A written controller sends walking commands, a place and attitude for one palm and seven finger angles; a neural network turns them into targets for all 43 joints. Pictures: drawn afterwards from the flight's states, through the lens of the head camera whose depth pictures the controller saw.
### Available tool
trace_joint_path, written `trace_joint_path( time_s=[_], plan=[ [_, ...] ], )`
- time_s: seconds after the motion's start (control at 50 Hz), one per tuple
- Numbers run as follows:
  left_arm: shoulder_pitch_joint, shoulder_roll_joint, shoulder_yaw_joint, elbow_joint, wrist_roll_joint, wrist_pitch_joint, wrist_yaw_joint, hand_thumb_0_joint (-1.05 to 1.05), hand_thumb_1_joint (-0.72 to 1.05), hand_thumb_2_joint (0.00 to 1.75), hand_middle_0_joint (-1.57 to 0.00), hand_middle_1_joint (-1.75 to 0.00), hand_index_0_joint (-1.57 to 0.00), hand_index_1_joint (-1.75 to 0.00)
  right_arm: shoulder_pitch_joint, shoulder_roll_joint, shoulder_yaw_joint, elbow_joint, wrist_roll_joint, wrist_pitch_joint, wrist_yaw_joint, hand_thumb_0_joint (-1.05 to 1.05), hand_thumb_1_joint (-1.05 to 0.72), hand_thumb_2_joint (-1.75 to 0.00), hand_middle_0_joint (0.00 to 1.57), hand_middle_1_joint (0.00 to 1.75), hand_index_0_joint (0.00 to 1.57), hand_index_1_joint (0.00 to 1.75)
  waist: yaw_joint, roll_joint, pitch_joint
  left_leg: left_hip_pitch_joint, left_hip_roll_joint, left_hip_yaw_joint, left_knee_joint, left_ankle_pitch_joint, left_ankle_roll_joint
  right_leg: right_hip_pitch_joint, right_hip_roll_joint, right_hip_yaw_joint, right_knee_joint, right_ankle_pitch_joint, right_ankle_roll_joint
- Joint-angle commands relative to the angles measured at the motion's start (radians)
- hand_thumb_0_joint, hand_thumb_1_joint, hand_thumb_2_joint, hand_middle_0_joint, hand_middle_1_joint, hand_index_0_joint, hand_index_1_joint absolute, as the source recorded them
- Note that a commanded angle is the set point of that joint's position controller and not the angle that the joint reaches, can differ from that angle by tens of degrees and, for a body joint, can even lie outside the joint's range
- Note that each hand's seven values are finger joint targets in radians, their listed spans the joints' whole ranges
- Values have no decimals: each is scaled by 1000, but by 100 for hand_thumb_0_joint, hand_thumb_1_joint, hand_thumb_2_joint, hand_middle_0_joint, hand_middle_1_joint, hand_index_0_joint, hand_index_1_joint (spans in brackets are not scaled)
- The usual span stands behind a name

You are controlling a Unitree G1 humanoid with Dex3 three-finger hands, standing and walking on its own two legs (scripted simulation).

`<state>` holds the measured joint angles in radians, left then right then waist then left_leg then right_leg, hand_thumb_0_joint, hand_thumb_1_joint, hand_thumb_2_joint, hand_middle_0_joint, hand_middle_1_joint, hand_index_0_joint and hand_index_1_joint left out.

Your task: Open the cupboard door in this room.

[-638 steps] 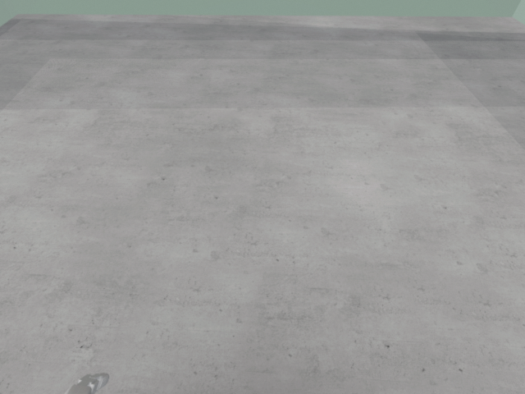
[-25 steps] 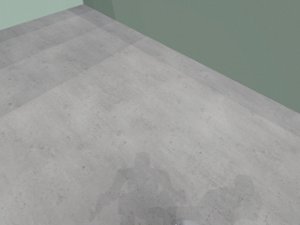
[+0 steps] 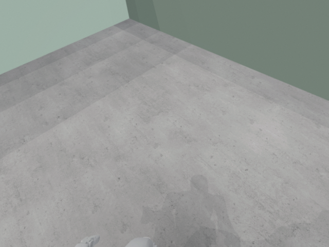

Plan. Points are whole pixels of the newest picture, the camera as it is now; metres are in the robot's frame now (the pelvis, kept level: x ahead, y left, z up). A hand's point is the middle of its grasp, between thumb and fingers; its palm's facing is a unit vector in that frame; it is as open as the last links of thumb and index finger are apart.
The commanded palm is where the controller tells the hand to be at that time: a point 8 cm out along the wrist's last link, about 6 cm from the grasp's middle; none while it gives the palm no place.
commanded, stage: turn or walk to find it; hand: left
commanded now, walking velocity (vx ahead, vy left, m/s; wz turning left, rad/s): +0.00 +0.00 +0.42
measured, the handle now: out of the picture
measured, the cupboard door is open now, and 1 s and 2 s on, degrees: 0 0 0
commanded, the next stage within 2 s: none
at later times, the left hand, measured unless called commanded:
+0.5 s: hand out of the picture -0.09 +0.25 -0.19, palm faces +0.30 -0.92 -0.24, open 7.3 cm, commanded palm none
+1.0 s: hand out of the picture -0.02 +0.21 -0.14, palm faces +0.41 -0.87 -0.29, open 7.3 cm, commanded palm none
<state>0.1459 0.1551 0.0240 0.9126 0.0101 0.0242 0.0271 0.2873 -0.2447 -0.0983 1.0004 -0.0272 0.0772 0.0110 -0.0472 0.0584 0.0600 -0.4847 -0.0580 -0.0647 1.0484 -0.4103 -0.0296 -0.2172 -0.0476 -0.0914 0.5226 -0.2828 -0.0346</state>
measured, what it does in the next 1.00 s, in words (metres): steps on the spot, turning left: left foot, then right foot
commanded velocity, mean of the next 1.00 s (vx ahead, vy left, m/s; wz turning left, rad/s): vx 0.00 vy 0.00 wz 0.42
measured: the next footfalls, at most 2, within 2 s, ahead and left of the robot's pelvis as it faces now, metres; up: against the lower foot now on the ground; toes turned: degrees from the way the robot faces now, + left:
left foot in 0.40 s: -0.04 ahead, +0.15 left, +0.00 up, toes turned +16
right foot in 0.90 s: +0.03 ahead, -0.08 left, +0.00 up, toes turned +19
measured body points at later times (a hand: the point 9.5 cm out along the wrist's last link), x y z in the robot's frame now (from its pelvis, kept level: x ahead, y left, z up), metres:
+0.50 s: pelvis -0.04 +0.04 -0.01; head -0.02 +0.08 +0.44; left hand -0.10 +0.30 -0.17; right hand +0.14 -0.17 -0.13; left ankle -0.08 +0.14 -0.74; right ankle -0.02 -0.09 -0.69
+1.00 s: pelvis -0.05 -0.01 +0.00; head -0.01 -0.03 +0.44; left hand -0.05 +0.26 -0.12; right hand +0.07 -0.23 -0.17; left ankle -0.11 +0.12 -0.68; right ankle -0.01 -0.10 -0.74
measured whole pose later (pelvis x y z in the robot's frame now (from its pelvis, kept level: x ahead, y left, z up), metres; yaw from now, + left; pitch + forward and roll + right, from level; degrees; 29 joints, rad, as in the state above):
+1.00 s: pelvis -0.05 -0.01 +0.00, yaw +26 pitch -1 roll +2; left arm 0.13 0.17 0.03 0.91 0.01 0.01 0.02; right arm 0.26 -0.24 -0.09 1.00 -0.02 0.07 0.01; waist -0.04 0.06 0.08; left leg -0.45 -0.06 -0.07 0.98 -0.46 -0.03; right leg -0.23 -0.06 -0.10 0.56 -0.31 -0.03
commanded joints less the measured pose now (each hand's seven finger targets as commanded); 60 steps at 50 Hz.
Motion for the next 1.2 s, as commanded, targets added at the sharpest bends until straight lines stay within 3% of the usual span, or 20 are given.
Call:
trace_joint_path(
  time_s=[0.0,0.24,0.3,0.34,0.36,0.38,0.4,0.46,0.5,0.56,0.72,0.82,0.84,0.86,0.88,0.9,0.94,0.98,1.04,1.18],
  plan=[
    [-27,179,47,-74,2,-35,8,0,90,90,-20,-30,-20,-30,42,-58,-10,-44,1,-10,3,0,-90,-90,20,30,20,30,8,-211,8,-73,59,3,206,93,-31,-27,-227,124,-270,75,-47],
    [162,253,72,10,24,-30,5,0,90,90,-20,-30,-20,-30,-149,-36,22,-90,19,-34,-1,0,-90,-90,20,30,20,30,106,-269,-74,57,85,109,-250,-77,-36,159,-317,87,-143,436,-121],
    [142,267,76,19,21,-24,2,0,90,90,-20,-30,-20,-30,-115,-41,27,-84,23,-43,-5,0,-90,-90,20,30,20,30,78,-271,-104,159,72,142,-394,-15,-21,129,-317,59,-90,456,-97],
    [111,251,75,14,9,-16,1,0,90,90,-20,-30,-20,-30,-40,-69,22,-67,21,-58,-3,0,-90,-90,20,30,20,30,26,-189,-146,348,88,129,-650,216,-6,36,-276,-27,49,356,-13],
    [132,204,67,-4,0,-9,-2,0,90,90,-20,-30,-20,-30,-19,-149,6,-66,14,-70,-5,0,-90,-90,20,30,20,30,13,19,-178,500,241,-66,-723,374,51,-139,-183,-83,222,131,53],
    [100,143,43,-37,1,-2,-6,0,90,90,-20,-30,-20,-30,3,-239,-15,-67,11,-67,-13,0,-90,-90,20,30,20,30,-6,251,-139,542,453,-306,-730,723,157,-365,-76,-75,397,-345,113],
    [57,167,43,-38,8,10,-1,0,90,90,-20,-30,-20,-30,18,-246,-15,-57,9,-56,-16,0,-90,-90,20,30,20,30,-20,152,-136,466,487,-248,-708,737,220,-325,-84,8,498,-354,97],
    [26,179,54,-5,8,18,-10,0,90,90,-20,-30,-20,-30,-112,-166,12,-82,5,-61,-34,0,-90,-90,20,30,20,30,23,142,-10,346,341,-156,-726,643,184,-342,-82,64,583,-183,105],
    [65,177,52,13,5,13,-15,0,90,90,-20,-30,-20,-30,-132,-153,19,-91,9,-69,-35,0,-90,-90,20,30,20,30,46,114,-25,370,298,-106,-710,703,174,-325,-67,57,593,-135,115],
    [65,175,50,11,5,12,-14,0,90,90,-20,-30,-20,-30,-101,-155,15,-90,12,-73,-33,0,-90,-90,20,30,20,30,41,74,-59,407,284,-106,-711,702,175,-316,-56,61,572,-106,128],
    [-36,154,42,-48,0,9,-8,0,90,90,-20,-30,-20,-30,-51,-158,-1,-89,2,-63,-28,0,-90,-90,20,30,20,30,10,95,-61,377,291,-243,-700,604,208,-253,-22,72,361,-175,123],
    [49,152,44,-37,-8,-11,-4,0,90,90,-20,-30,-20,-30,-79,-155,-9,-98,4,-57,-24,0,-90,-90,20,30,20,30,54,94,-117,279,238,-266,-610,624,168,-12,22,46,22,-24,103],
    [91,165,48,-24,-7,-18,-2,0,90,90,-20,-30,-20,-30,-88,-140,-8,-102,9,-56,-22,0,-90,-90,20,30,20,30,76,59,-138,204,201,-246,-571,513,131,104,2,48,-113,87,99],
    [116,219,60,-19,3,-28,4,0,90,90,-20,-30,-20,-30,-70,-92,-2,-108,18,-58,-17,0,-90,-90,20,30,20,30,83,-91,-154,52,130,-183,-481,300,73,260,-125,159,-195,119,67],
    [131,302,77,-22,16,-33,11,0,90,90,-20,-30,-20,-30,-75,-35,9,-133,19,-59,-14,0,-90,-90,20,30,20,30,98,-349,-132,-114,-11,-10,-265,-88,4,306,-374,397,-222,216,-40],
    [135,307,71,-36,9,-27,11,0,90,90,-20,-30,-20,-30,-103,-83,-5,-138,12,-47,-17,0,-90,-90,20,30,20,30,110,-291,-115,-79,10,-26,-68,-194,5,145,-452,416,-238,261,-122],
    [9,245,70,-62,5,-24,15,0,90,90,-20,-30,-20,-30,-75,-85,-15,-96,5,-20,-9,0,-90,-90,20,30,20,30,54,-238,-27,-63,49,-48,126,-86,4,-7,-357,307,-280,54,-109],
    [-42,199,50,-78,3,-28,7,0,90,90,-20,-30,-20,-30,-16,-71,-12,-60,1,-13,2,0,-90,-90,20,30,20,30,14,-204,6,-67,62,-15,201,31,-12,-31,-261,161,-261,64,-55],
    [7,184,47,-64,4,-38,8,0,90,90,-20,-30,-20,-30,-2,-64,-7,-47,3,-15,5,0,-90,-90,20,30,20,30,28,-238,-18,-82,73,8,195,86,-36,44,-240,96,-241,174,-46],
    [121,223,61,-15,16,-37,9,0,90,90,-20,-30,-20,-30,-113,-46,12,-69,9,-21,1,0,-90,-90,20,30,20,30,81,-226,-35,-36,100,66,-49,-25,-52,137,-303,68,-185,377,-99]
  ],
)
